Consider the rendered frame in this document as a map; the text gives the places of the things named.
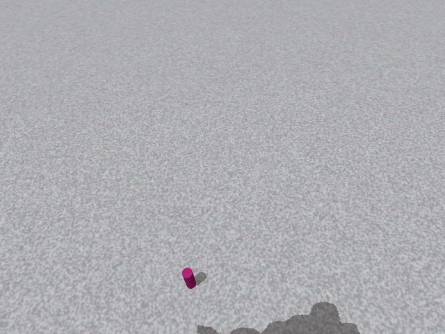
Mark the can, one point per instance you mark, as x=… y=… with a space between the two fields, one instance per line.
x=189 y=278

